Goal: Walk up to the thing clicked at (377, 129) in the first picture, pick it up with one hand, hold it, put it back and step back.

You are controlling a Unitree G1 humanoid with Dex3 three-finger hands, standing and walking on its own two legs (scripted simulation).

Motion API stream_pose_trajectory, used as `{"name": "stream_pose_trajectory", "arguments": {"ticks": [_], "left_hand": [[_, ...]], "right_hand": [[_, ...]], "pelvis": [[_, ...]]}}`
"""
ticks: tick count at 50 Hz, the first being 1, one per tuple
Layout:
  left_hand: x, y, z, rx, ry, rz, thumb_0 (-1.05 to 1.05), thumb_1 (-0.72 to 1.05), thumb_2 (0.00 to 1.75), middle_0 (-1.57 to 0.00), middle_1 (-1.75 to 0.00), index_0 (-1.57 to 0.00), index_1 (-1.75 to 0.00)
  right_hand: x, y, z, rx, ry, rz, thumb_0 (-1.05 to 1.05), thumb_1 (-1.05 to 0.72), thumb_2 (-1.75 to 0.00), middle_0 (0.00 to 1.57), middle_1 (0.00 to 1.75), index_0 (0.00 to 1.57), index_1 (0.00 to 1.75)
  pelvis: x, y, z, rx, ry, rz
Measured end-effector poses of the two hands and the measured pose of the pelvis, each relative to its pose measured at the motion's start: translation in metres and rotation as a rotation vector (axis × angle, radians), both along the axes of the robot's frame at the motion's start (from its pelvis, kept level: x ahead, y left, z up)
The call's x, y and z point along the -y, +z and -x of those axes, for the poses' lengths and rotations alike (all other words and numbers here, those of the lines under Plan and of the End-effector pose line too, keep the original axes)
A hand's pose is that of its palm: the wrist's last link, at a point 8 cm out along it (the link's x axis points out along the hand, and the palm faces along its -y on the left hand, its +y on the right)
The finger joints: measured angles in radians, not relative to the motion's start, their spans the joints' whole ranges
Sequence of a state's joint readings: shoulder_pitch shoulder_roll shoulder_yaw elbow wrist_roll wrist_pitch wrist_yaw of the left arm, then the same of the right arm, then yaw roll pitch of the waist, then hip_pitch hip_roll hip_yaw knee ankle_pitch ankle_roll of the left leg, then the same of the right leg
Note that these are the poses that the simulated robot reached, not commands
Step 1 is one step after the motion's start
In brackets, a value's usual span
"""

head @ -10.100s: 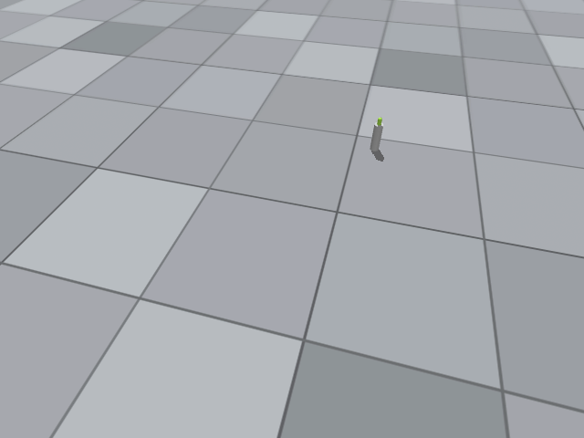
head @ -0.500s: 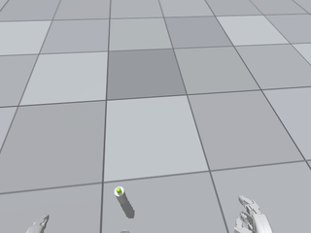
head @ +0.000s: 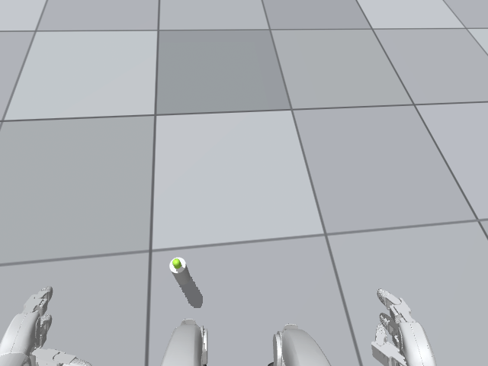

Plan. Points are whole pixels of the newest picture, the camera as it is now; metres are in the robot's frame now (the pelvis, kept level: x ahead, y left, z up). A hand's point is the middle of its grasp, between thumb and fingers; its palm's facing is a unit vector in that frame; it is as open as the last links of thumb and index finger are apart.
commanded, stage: go down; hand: left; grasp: from the side
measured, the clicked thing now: (179, 270) +0.42 +0.18 -0.55
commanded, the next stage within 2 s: approach in 1.66 s
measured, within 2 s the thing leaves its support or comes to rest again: neither
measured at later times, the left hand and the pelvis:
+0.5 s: hand (75, 281) +0.31 +0.34 -0.18, palm faces +0.09 -0.98 -0.15, open 17.3 cm; pelvis -0.05 -0.01 -0.14, yaw -3 degrees
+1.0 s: hand (81, 267) +0.35 +0.35 -0.23, palm faces +0.04 -0.99 -0.10, open 17.4 cm; pelvis -0.06 +0.00 -0.22, yaw -5 degrees
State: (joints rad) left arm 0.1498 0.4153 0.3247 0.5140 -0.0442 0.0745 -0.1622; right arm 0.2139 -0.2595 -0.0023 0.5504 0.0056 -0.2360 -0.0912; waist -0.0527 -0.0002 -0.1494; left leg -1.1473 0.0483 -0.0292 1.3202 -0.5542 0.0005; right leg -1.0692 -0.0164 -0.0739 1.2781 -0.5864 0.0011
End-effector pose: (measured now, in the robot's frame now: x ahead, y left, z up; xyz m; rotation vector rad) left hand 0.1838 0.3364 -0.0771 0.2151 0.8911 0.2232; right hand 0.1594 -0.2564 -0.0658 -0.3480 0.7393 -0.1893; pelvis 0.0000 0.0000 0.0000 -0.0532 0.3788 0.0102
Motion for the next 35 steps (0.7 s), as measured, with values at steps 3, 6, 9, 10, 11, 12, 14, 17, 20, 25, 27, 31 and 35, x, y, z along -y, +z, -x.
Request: {"name": "stream_pose_trajectory", "arguments": {"ticks": [3, 6, 9, 10, 11, 12, 14, 17, 20, 25, 27, 31, 35], "left_hand": [[-0.008, -0.018, -0.022, 0.104, -0.042, 0.028, -0.01, -0.54, 0.07, -0.08, -0.07, -0.07, -0.08], [-0.014, -0.033, -0.046, 0.209, -0.082, 0.043, -0.01, -0.54, 0.07, -0.07, -0.07, -0.07, -0.08], [-0.020, -0.044, -0.066, 0.288, -0.110, 0.046, -0.01, -0.54, 0.07, -0.07, -0.07, -0.06, -0.08], [-0.022, -0.048, -0.071, 0.303, -0.115, 0.046, -0.01, -0.53, 0.07, -0.07, -0.07, -0.06, -0.08], [-0.023, -0.052, -0.075, 0.313, -0.117, 0.048, -0.01, -0.53, 0.07, -0.07, -0.07, -0.06, -0.08], [-0.025, -0.057, -0.077, 0.318, -0.115, 0.052, -0.01, -0.53, 0.08, -0.07, -0.07, -0.06, -0.08], [-0.028, -0.064, -0.080, 0.323, -0.112, 0.059, -0.01, -0.53, 0.08, -0.07, -0.07, -0.06, -0.08], [-0.034, -0.072, -0.082, 0.347, -0.110, 0.065, -0.01, -0.53, 0.08, -0.07, -0.06, -0.06, -0.08], [-0.041, -0.078, -0.087, 0.400, -0.102, 0.065, -0.01, -0.53, 0.08, -0.06, -0.06, -0.05, -0.07], [-0.050, -0.091, -0.102, 0.483, -0.118, 0.075, -0.01, -0.51, 0.07, -0.06, -0.05, -0.05, -0.05], [-0.051, -0.098, -0.109, 0.499, -0.139, 0.083, -0.01, -0.50, 0.06, -0.06, -0.04, -0.05, -0.05], [-0.052, -0.113, -0.122, 0.526, -0.160, 0.108, -0.01, -0.49, 0.04, -0.06, -0.03, -0.05, -0.04], [-0.055, -0.123, -0.132, 0.558, -0.171, 0.120, -0.01, -0.49, 0.03, -0.06, -0.02, -0.06, -0.03]], "right_hand": [[0.005, -0.025, 0.004, -0.022, 0.012, 0.017, 0.00, -0.90, -0.90, 0.21, 0.30, 0.20, 0.30], [0.010, -0.054, 0.010, -0.062, 0.017, 0.029, 0.00, -0.90, -0.90, 0.21, 0.30, 0.20, 0.30], [0.012, -0.083, 0.019, -0.113, 0.016, 0.027, 0.01, -0.89, -0.90, 0.21, 0.30, 0.20, 0.30], [0.012, -0.091, 0.022, -0.131, 0.014, 0.023, 0.01, -0.89, -0.90, 0.21, 0.30, 0.20, 0.30], [0.012, -0.100, 0.025, -0.147, 0.012, 0.017, 0.01, -0.89, -0.90, 0.20, 0.30, 0.20, 0.30], [0.011, -0.107, 0.029, -0.163, 0.009, 0.010, 0.01, -0.89, -0.90, 0.20, 0.30, 0.20, 0.30], [0.010, -0.121, 0.037, -0.194, 0.007, -0.003, 0.01, -0.88, -0.90, 0.20, 0.30, 0.20, 0.30], [0.008, -0.139, 0.048, -0.236, 0.014, -0.017, 0.01, -0.88, -0.90, 0.21, 0.30, 0.20, 0.30], [0.009, -0.154, 0.058, -0.267, 0.026, -0.016, 0.01, -0.88, -0.90, 0.21, 0.30, 0.20, 0.30], [0.015, -0.175, 0.071, -0.291, 0.036, 0.010, 0.01, -0.88, -0.90, 0.21, 0.30, 0.20, 0.30], [0.017, -0.182, 0.075, -0.298, 0.037, 0.023, 0.00, -0.88, -0.90, 0.21, 0.30, 0.20, 0.30], [0.022, -0.195, 0.083, -0.317, 0.036, 0.044, 0.00, -0.88, -0.90, 0.21, 0.30, 0.20, 0.30], [0.025, -0.206, 0.089, -0.340, 0.033, 0.062, 0.00, -0.89, -0.90, 0.21, 0.30, 0.20, 0.30]], "pelvis": [[0.000, -0.024, 0.007, -0.046, -0.006, 0.000], [-0.001, -0.048, 0.012, -0.089, -0.013, 0.002], [-0.001, -0.070, 0.018, -0.118, -0.020, 0.005], [-0.001, -0.076, 0.020, -0.125, -0.023, 0.006], [-0.001, -0.081, 0.021, -0.132, -0.025, 0.007], [-0.001, -0.086, 0.023, -0.139, -0.028, 0.007], [0.000, -0.094, 0.026, -0.152, -0.031, 0.008], [0.001, -0.105, 0.030, -0.169, -0.034, 0.007], [0.003, -0.118, 0.036, -0.178, -0.037, 0.007], [0.005, -0.141, 0.046, -0.189, -0.042, 0.012], [0.006, -0.150, 0.050, -0.195, -0.045, 0.016], [0.004, -0.165, 0.053, -0.210, -0.053, 0.023], [0.003, -0.179, 0.053, -0.216, -0.058, 0.030]]}}
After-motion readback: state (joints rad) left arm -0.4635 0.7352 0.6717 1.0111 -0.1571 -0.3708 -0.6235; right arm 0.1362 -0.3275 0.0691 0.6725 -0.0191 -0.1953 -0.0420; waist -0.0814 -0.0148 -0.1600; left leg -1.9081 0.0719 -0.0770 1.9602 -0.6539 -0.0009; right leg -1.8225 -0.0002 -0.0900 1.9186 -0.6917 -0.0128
